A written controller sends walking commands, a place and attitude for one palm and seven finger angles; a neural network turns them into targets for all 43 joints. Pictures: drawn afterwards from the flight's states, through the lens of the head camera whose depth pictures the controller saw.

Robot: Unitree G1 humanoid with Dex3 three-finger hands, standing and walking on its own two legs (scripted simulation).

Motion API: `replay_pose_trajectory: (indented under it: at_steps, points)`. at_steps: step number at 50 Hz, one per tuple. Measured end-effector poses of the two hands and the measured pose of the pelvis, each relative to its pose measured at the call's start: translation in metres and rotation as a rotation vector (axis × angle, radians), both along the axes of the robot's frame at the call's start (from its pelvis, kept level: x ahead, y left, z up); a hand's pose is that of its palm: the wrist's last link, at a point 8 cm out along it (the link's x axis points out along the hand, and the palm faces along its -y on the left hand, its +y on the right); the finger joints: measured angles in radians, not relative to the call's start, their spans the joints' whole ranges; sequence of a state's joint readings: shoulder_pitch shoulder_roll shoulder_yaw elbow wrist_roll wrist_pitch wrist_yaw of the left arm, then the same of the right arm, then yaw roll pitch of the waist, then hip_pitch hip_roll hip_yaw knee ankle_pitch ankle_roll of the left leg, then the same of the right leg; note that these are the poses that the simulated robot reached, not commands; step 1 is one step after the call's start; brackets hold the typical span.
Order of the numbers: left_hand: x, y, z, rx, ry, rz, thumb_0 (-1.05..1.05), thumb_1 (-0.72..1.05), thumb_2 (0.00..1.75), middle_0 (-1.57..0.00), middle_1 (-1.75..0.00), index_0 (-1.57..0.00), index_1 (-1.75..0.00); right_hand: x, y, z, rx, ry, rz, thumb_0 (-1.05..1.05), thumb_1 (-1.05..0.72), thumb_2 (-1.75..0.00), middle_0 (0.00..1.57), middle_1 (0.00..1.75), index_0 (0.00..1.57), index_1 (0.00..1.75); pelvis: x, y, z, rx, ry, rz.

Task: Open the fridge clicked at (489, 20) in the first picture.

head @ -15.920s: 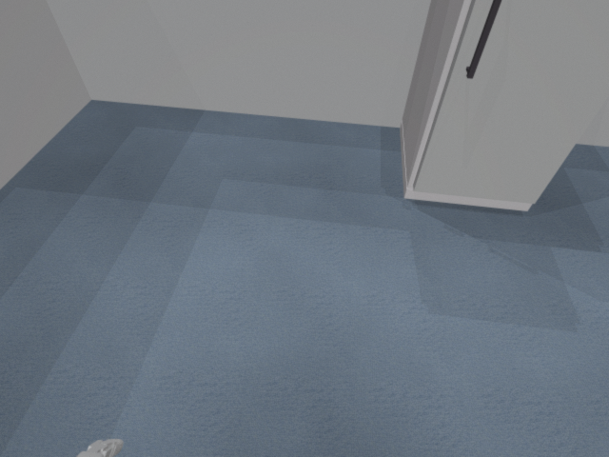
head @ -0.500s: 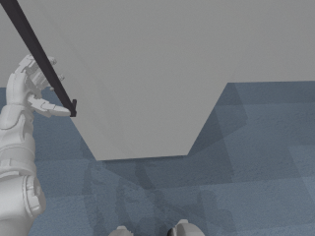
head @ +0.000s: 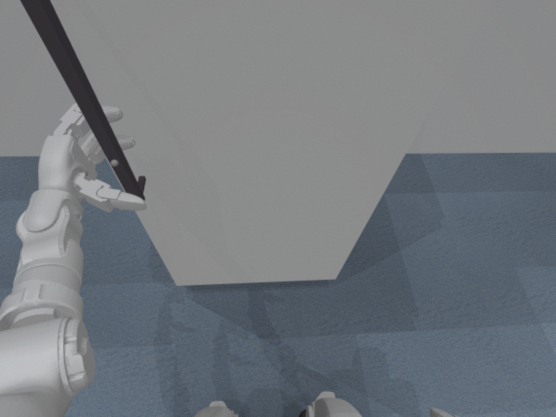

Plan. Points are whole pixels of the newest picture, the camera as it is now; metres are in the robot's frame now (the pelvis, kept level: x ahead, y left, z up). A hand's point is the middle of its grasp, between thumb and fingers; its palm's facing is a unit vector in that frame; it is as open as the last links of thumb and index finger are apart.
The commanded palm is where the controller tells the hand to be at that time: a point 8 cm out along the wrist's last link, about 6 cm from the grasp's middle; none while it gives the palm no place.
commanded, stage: slide the fingers in behind the handle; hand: left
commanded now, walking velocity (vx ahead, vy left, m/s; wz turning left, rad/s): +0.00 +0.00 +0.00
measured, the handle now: (101, 111) +0.50 +0.25 +0.13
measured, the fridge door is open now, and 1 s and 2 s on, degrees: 0 0 0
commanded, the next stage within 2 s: grip the handle and tug to test in 1.04 s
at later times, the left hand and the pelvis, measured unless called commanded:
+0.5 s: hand (124, 162) +0.44 +0.22 +0.09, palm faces +0.06 -1.00 +0.01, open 14.0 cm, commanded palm +0.41 +0.26 +0.09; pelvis +0.00 +0.00 +0.00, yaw +0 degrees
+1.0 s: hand (124, 162) +0.45 +0.22 +0.09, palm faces +0.06 -1.00 +0.01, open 14.0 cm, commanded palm +0.42 +0.25 +0.09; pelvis +0.01 +0.00 +0.00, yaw +0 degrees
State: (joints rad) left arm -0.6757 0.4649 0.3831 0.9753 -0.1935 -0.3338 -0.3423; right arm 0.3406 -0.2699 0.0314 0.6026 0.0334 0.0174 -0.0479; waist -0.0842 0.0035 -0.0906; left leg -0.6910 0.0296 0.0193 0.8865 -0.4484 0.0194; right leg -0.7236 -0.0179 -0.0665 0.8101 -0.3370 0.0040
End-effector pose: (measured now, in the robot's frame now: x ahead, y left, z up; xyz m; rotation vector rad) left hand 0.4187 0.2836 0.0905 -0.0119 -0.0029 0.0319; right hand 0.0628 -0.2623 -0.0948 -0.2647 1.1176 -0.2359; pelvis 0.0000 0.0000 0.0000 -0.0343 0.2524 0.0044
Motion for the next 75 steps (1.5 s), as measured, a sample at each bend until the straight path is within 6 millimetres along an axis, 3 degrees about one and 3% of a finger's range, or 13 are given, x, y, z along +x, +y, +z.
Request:
replay_pose_trajectory:
  at_steps: [17,44,60,66,75]
  points:
    - [0.002,-0.009,-0.002,0.008,0.003,0.007,-0.01,-0.50,0.30,-0.30,-1.20,-0.30,-1.20,-0.019,0.001,-0.004,0.016,0.048,-0.034,0.01,-0.90,-0.89,0.20,0.30,0.21,0.30,0.002,0.000,0.001,0.001,0.000,-0.006]
    - [0.002,-0.012,-0.002,0.002,-0.002,0.024,-0.01,-0.50,0.30,-0.27,-1.20,-0.29,-1.20,0.002,0.004,-0.003,0.025,0.017,-0.001,0.01,-0.90,-0.89,0.20,0.30,0.21,0.30,0.005,0.001,0.001,0.001,-0.001,0.001]
    - [0.005,-0.014,-0.003,0.012,0.007,0.036,-0.01,-0.49,0.30,-0.28,-1.20,-0.29,-1.20,-0.004,0.006,-0.009,0.034,0.047,0.008,0.01,-0.90,-0.89,0.20,0.30,0.21,0.30,0.003,0.001,-0.001,0.000,0.004,0.011]
    - [0.005,-0.014,-0.003,0.014,0.006,0.039,-0.01,-0.38,0.35,-0.29,-1.21,-0.29,-1.22,-0.008,0.003,-0.009,0.031,0.058,0.006,0.01,-0.90,-0.89,0.20,0.30,0.21,0.30,0.002,-0.001,-0.001,0.000,0.006,0.014]
    - [0.008,-0.014,-0.004,0.017,0.010,0.041,-0.01,-0.04,0.50,-0.33,-1.26,-0.33,-1.26,-0.011,0.000,-0.010,0.026,0.073,0.008,0.01,-0.90,-0.89,0.20,0.30,0.21,0.30,0.002,-0.003,-0.002,0.001,0.012,0.016]
